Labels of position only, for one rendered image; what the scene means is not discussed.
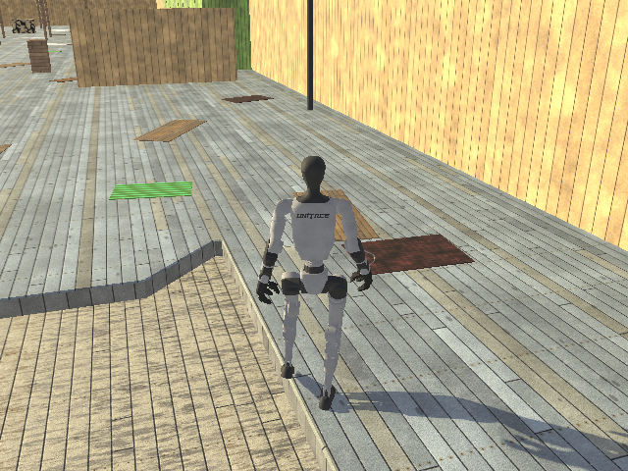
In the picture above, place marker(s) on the robot left hand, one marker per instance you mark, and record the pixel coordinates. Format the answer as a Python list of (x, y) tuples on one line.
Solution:
[(262, 288)]

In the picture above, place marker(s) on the left robot thigh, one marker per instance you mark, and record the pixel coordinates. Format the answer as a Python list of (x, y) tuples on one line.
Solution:
[(291, 285)]

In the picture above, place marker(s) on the robot left forearm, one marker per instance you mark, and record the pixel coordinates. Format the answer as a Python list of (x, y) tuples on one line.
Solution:
[(268, 265)]

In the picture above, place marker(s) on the robot right hand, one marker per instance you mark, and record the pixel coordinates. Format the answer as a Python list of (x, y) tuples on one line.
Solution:
[(367, 279)]

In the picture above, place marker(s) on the robot right upper arm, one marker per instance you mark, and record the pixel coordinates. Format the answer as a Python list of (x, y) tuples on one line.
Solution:
[(344, 208)]

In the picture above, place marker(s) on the robot left upper arm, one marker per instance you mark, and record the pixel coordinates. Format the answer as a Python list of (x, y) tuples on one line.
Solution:
[(278, 225)]

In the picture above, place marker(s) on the robot right foot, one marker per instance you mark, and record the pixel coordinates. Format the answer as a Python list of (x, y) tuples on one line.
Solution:
[(325, 401)]

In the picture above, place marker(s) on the robot right forearm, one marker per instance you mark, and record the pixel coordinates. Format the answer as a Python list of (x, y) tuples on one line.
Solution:
[(360, 260)]

